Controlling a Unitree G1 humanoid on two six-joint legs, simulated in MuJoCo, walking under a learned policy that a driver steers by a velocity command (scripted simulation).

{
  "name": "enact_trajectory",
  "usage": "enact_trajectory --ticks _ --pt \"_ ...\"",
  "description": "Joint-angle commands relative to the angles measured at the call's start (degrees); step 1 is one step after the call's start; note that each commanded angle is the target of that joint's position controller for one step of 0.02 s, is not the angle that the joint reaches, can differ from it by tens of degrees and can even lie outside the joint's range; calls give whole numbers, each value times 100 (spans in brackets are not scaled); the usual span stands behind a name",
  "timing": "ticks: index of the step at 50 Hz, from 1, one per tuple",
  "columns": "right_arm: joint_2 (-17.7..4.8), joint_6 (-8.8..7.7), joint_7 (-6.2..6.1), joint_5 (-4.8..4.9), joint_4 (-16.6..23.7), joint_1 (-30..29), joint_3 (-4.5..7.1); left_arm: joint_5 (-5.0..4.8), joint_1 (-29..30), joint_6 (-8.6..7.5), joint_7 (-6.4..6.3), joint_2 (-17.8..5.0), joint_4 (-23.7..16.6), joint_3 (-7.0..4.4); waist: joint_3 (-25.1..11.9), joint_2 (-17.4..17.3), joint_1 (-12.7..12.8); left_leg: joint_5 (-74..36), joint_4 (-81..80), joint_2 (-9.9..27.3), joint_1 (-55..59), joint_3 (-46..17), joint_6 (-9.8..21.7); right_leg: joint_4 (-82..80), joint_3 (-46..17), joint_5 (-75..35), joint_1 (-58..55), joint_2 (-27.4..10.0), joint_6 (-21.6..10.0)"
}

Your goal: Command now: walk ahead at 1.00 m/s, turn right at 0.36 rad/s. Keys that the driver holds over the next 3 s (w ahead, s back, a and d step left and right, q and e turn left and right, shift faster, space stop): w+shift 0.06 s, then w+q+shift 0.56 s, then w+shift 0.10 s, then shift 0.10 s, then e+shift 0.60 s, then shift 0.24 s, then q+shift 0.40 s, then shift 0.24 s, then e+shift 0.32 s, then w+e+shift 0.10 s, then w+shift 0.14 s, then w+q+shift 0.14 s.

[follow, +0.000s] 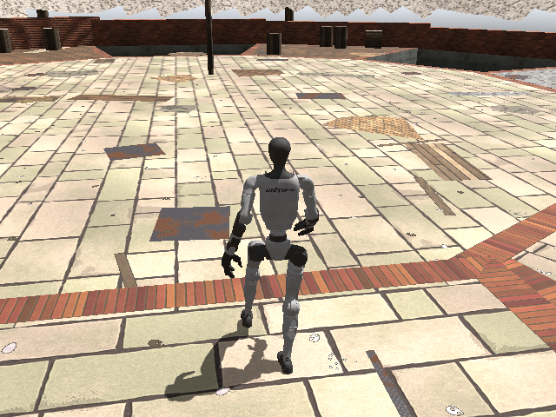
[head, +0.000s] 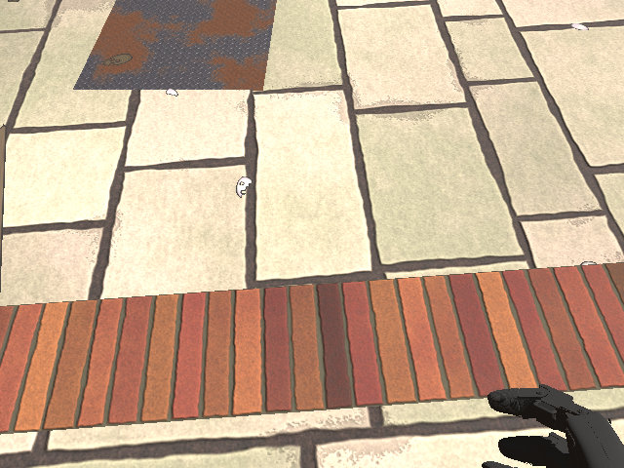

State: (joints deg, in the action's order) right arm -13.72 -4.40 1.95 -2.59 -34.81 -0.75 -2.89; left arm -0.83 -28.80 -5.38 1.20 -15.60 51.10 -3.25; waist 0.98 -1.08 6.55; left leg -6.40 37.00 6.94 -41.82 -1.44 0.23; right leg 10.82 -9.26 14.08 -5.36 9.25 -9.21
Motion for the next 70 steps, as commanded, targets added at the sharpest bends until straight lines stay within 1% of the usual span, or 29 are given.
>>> enact_trajectory --ticks 1,3,6,7,8,11,17,24,26,27,30,37,42,43,44,45,46,48,50,52,53,54,55,59,61,63,65,66,70 --pt "-436 -52 -31 72 362 -591 141 43 -275 -77 -66 -899 -138 -187 139 390 50 -357 -583 -676 1301 641 233 -94 -339 -4651 566 -1119 -34" --pt "-760 -130 -125 43 331 -188 274 127 -306 -80 -152 -1123 -62 -214 -146 740 -257 433 -859 -941 1901 610 443 935 -476 -6420 -18 -1460 100" --pt "-1502 -79 -364 41 -642 3183 646 362 583 -41 -237 -1105 -273 -210 -1724 515 -1941 1909 -367 -190 5108 -144 874 4804 94 -5077 1164 -1272 145" --pt "-2062 -39 -306 -39 -726 3334 854 -65 -66 -96 -139 -403 -541 -55 -2656 -2027 -1367 2599 -1005 1485 6975 -3847 2067 7730 488 -153 3509 2 709" --pt "-1653 22 -165 76 -694 2930 861 82 159 -139 -163 -684 -526 4 -2409 -1237 -1394 2971 -1662 1298 6975 -4827 2281 7983 267 887 4698 -254 532" --pt "-740 -42 -152 134 -1018 2613 694 400 1793 -148 -91 -531 -1124 118 -333 302 -1067 2093 -2028 572 4569 -3057 1804 6644 226 502 4948 -1096 574" --pt "-1017 -120 -255 190 -991 2187 772 404 2550 49 119 -313 -1900 392 453 -207 -400 1670 -2993 -281 1668 -1919 1606 3680 708 -239 3426 -1370 1040" --pt "-1518 -37 -115 306 -1049 2778 990 279 1950 29 -70 -863 -1666 153 -445 99 -333 -741 -960 -438 2764 -1713 921 1931 968 -664 969 -763 908" --pt "-888 -103 -121 300 -812 2516 833 476 -250 -13 -297 -1573 -1406 -139 -1904 966 629 1566 2726 -1034 1268 -1031 689 1812 -1027 2138 -1494 -2687 586" --pt "-484 -93 -133 495 -434 2850 695 471 132 50 -300 -1860 -1451 -197 -2293 2266 34 3427 4096 -1314 -55 -576 619 452 -4036 3261 -1762 -3807 130" --pt "-752 132 -117 191 -545 1889 719 387 865 38 -225 -680 -1316 -33 -309 416 -150 2401 4224 -402 -650 -318 613 591 -1731 1091 64 -3065 117" --pt "-417 312 237 33 170 795 537 143 1329 -242 -116 -465 -730 45 686 588 -990 764 830 -317 705 -141 527 -261 1288 -2025 2082 -1981 422" --pt "-764 254 77 -111 -941 3161 743 13 1551 -310 -151 -1075 -680 -56 -716 555 -1999 -838 693 -879 4263 -93 1046 2526 1817 -4676 2232 -2012 705" --pt "-1143 -10 232 -151 -1043 3703 718 832 1593 -426 90 -1730 -677 -155 -253 -580 -1884 -1646 -159 -204 4354 -799 359 4021 1749 -2215 2210 -1614 1011" --pt "-1179 -84 184 -389 -1458 4611 774 753 2123 -309 163 -1691 -702 -196 -306 -1039 -2508 -1253 -963 -206 5122 -433 517 6927 1547 1377 2895 -1047 1035" --pt "-1773 -240 243 -7 -792 3632 723 858 83 -194 458 218 -746 355 -2597 -1282 -1107 903 -629 1159 8159 -3181 1773 7087 303 1745 5693 -40 655" --pt "-1335 -346 93 -116 -677 3181 722 614 1010 -223 384 -327 -696 332 -869 -652 -1771 185 -561 1211 6892 -3159 1959 6977 -110 1536 6465 -587 577" --pt "-574 -313 -97 -63 -771 2287 374 683 1500 -268 123 -790 -965 163 -464 179 -1208 1121 -835 1065 4829 -2226 1398 6125 68 967 5707 -1367 602" --pt "-146 -192 -222 -55 -271 1192 148 901 1355 -196 -161 -692 -982 157 -65 -194 -575 1405 -1240 744 3220 -1327 903 4803 408 198 4887 -1526 884" --pt "-69 -386 -511 -212 22 1106 120 1002 1051 -116 -13 -177 -819 330 -146 -52 -525 1955 -964 401 2045 -496 679 3845 536 -2825 3992 -1665 1110" --pt "-425 -531 -548 -347 81 1060 209 869 1083 -131 75 -35 -725 340 -175 226 -596 2869 -388 -201 954 466 447 2869 820 -4631 2810 -1520 1021" --pt "-871 -438 -655 617 -427 1020 488 -453 1406 -4 95 -362 -987 47 113 36 -336 2818 -614 -360 68 710 443 2914 1172 -4728 1740 -570 1221" --pt "-910 -397 -714 752 -450 1054 467 -521 1168 153 129 -329 -1072 56 -33 -325 -145 2982 -290 -226 -210 838 376 3080 974 -4821 1277 -698 1268" --pt "-279 -140 -707 709 -497 804 493 -57 530 551 224 -223 -948 -17 162 115 92 3374 2079 -189 856 1275 137 1785 1004 -4636 1414 -1043 1259" --pt "-302 -28 -556 384 -486 449 596 53 -1599 376 235 -420 -293 -160 -165 1401 1140 4716 5844 -1177 612 1461 47 458 773 -5041 -22 -1198 403" --pt "-54 -134 -308 92 84 2344 443 409 188 146 -13 -1405 -1141 -314 -1103 3069 -723 4232 6579 -1179 -1704 -705 193 2025 -2225 -7169 -1493 -2219 -261" --pt "-971 -119 -284 131 73 1929 532 288 1481 249 -77 -1646 -1804 -448 -2456 715 -861 3358 6784 -816 -1960 -1196 117 1483 -3592 -4921 -1590 -3039 -928" --pt "-981 77 -423 255 41 1632 586 223 2036 361 -167 -1537 -1886 -410 -2159 -189 -1107 2665 5545 -737 -1584 -1245 -266 898 -3936 -3464 -271 -2964 -1052" --pt "-705 536 -598 146 127 690 674 -121 1546 673 -414 -1053 -1706 -292 -1105 -225 -797 2343 3261 -797 -488 -1128 -824 1190 -2408 -2193 1616 -1579 -393"
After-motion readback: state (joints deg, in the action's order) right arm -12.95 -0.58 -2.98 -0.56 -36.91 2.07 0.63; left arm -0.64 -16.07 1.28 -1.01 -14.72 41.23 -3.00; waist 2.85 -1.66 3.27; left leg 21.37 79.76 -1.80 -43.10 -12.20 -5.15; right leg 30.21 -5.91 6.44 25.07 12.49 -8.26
